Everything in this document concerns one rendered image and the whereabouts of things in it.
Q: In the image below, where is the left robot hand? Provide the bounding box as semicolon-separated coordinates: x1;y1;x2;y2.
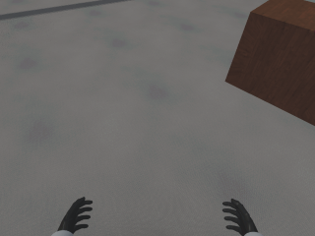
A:
57;197;93;234

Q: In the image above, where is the right robot hand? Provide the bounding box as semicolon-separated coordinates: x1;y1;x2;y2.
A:
222;199;258;236

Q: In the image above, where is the pedestal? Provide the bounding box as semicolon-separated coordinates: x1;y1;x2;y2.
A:
225;0;315;126

